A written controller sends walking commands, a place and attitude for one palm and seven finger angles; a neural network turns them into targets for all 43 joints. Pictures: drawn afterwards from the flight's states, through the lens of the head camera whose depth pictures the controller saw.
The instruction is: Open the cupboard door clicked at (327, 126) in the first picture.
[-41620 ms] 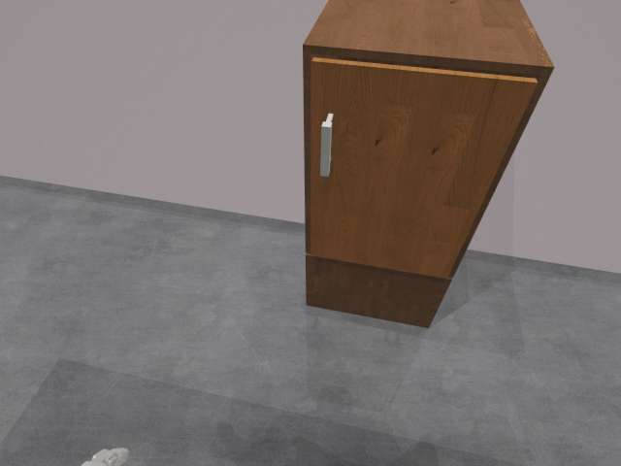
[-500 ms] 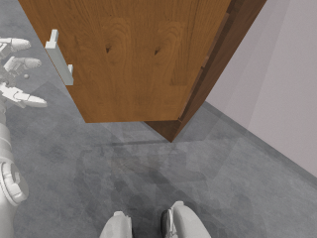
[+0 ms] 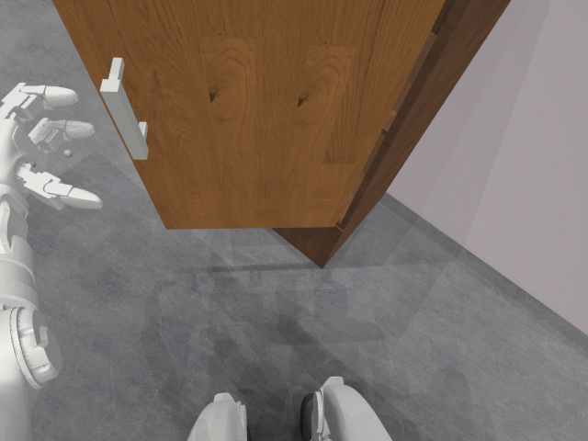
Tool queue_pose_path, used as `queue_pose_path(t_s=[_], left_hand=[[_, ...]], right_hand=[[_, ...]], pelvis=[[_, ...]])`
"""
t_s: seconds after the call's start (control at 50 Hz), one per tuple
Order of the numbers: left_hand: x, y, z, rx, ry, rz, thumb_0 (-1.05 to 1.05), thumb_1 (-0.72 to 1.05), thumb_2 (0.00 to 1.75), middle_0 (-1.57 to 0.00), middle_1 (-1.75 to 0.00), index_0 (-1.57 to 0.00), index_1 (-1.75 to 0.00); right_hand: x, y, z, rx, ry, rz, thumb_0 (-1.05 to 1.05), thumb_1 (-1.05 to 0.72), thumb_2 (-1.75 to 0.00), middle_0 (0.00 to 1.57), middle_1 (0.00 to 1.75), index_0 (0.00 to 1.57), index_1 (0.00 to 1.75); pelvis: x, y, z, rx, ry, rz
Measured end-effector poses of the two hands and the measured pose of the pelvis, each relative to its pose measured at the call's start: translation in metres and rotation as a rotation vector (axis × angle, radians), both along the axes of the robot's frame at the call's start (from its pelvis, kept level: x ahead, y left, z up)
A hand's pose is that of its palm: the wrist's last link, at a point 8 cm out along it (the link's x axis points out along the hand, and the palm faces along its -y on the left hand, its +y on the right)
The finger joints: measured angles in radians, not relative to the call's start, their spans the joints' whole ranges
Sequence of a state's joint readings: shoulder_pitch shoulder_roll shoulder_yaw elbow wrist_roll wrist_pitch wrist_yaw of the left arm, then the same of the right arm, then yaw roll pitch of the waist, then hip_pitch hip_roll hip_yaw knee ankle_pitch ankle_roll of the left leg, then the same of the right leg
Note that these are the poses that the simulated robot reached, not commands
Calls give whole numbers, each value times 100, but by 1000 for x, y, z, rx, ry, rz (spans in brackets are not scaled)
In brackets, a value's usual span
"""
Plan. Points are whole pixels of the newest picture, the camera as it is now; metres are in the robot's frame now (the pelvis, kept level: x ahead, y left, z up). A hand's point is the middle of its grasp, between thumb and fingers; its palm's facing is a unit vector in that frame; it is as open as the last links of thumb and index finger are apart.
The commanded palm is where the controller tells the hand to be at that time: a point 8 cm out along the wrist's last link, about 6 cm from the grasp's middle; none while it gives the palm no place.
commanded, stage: move the hooked fingers beside the handle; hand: left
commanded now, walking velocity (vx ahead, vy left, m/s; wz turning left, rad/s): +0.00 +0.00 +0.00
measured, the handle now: (129, 112) +0.53 +0.21 +0.06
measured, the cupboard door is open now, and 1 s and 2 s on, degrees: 43 43 43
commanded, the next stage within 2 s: slide the fingers in behind the handle in 0.22 s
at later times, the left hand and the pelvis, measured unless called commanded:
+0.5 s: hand (82, 149) +0.47 +0.25 +0.06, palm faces -0.01 -1.00 -0.01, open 14.0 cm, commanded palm +0.45 +0.29 +0.06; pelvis +0.00 +0.00 +0.00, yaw +0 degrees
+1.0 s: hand (110, 156) +0.46 +0.22 +0.06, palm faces -0.01 -1.00 +0.00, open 14.0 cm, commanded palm +0.45 +0.26 +0.06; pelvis +0.00 -0.01 +0.00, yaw +0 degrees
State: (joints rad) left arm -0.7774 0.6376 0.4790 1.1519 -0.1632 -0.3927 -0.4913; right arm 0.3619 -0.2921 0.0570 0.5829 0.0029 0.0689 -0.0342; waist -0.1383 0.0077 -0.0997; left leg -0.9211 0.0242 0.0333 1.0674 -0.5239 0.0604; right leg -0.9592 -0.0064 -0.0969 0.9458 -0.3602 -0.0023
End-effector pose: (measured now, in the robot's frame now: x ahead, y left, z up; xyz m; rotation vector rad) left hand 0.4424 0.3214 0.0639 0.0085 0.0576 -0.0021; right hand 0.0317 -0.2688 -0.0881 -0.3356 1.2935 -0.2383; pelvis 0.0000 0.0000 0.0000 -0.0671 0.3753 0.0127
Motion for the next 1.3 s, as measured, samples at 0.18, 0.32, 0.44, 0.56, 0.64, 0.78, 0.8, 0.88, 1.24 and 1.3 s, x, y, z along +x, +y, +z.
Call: queue_pose_path(t_s=[0.18, 0.32, 0.44, 0.56, 0.64, 0.78, 0.8, 0.88, 1.24, 1.3], left_hand=[[7, -3, -3, 11, -8, 15, -2, -50, 30, -30, -120, -30, -120], [6, -3, 1, 1, -7, 18, -2, -50, 30, -30, -120, -30, -120], [7, -8, 1, 17, 1, 0, -2, -50, 30, -30, -120, -30, -120], [6, -21, -1, -18, -14, -3, -2, -50, 30, -30, -120, -30, -120], [4, -25, -4, -6, -3, 6, -2, -50, 30, -30, -120, -30, -120], [-4, -29, 2, -3, -30, 20, -2, -50, 30, -30, -120, -30, -120], [-4, -29, 2, -6, -29, 20, -2, -50, 30, -30, -120, -30, -120], [-5, -34, 0, 0, -10, 7, -2, -50, 30, -30, -120, -30, -120], [12, -69, -1, 11, -33, -7, -2, -50, 30, -30, -120, -30, -120], [11, -75, -1, 1, -18, -5, -2, -50, 30, -30, -120, -30, -120]], right_hand=[[-5, -2, -2, 0, 9, -18, 1, -90, -90, 20, 30, 20, 30], [-13, 0, -2, 12, 35, -29, 1, -90, -90, 20, 30, 20, 30], [-16, -1, -2, 12, 43, -31, 1, -90, -90, 20, 30, 20, 30], [-12, -3, -1, 16, 32, -36, 1, -90, -90, 20, 30, 20, 30], [-7, -3, 1, 18, 3, -40, 1, -90, -90, 20, 30, 20, 30], [2, -1, 0, 34, -21, -26, 1, -90, -90, 20, 30, 20, 30], [3, -1, -1, 35, -23, -22, 1, -90, -90, 20, 30, 20, 30], [6, -1, -3, 38, -30, -10, 1, -90, -90, 20, 30, 20, 30], [-7, -1, -9, 60, -6, -40, 1, -90, -90, 20, 30, 20, 30], [-9, 0, -9, 72, -1, -47, 1, -90, -90, 20, 30, 20, 30]], pelvis=[[0, -1, -3, 0, 10, -7], [1, -3, -1, 2, 8, -8], [2, -4, 0, 2, 8, -4], [4, -5, 1, 6, 4, -9], [4, -5, 2, 8, -2, -12], [4, -6, 4, 11, -17, -11], [3, -6, 4, 11, -19, -9], [2, -7, 3, 12, -21, -2], [3, -9, 1, 19, -6, -11], [5, -10, 3, 22, -11, -11]])
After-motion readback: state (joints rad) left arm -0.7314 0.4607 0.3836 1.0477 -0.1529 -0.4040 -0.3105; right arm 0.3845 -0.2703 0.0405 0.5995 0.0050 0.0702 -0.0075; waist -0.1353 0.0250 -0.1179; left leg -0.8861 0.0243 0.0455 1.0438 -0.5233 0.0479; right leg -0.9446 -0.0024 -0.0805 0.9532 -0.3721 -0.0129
